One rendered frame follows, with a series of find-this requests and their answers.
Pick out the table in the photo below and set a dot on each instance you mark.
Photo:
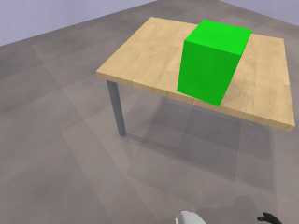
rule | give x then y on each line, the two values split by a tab
150	60

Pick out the right robot thigh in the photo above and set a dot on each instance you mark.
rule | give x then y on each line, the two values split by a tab
189	218

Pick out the carton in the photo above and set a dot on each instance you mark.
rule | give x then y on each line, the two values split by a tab
210	55

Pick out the robot right hand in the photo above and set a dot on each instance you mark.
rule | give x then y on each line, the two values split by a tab
269	218

